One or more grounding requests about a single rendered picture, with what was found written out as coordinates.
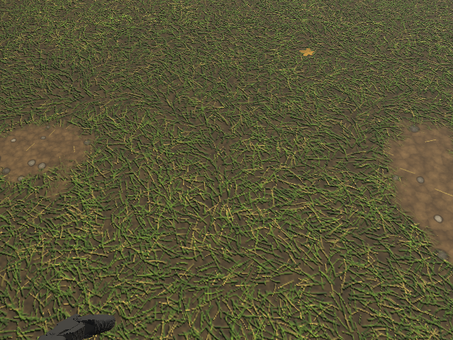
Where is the robot left hand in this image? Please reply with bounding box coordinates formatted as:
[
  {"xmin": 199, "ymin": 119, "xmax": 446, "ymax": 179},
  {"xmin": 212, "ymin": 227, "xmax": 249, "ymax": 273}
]
[{"xmin": 38, "ymin": 314, "xmax": 115, "ymax": 340}]

